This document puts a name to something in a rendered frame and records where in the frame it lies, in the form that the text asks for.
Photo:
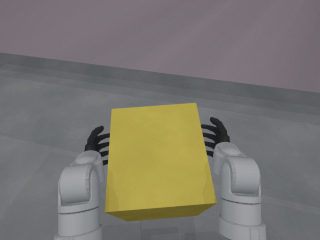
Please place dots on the left robot hand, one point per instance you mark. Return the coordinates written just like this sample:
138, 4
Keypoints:
94, 139

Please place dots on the carton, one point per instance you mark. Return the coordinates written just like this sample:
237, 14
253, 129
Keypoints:
158, 166

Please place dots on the robot right forearm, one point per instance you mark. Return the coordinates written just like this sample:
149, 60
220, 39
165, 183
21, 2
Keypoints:
240, 192

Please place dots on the robot left forearm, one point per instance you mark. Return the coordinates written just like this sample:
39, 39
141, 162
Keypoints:
79, 198

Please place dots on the right robot hand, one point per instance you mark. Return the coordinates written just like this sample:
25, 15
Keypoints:
219, 130

